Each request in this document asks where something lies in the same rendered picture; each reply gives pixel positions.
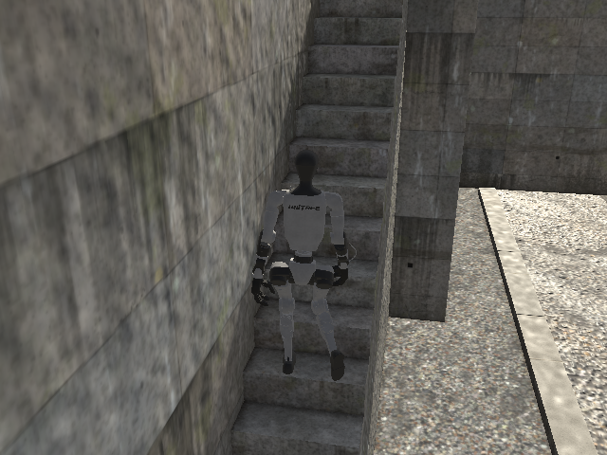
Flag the stairs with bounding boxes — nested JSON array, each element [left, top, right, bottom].
[[231, 0, 409, 455]]

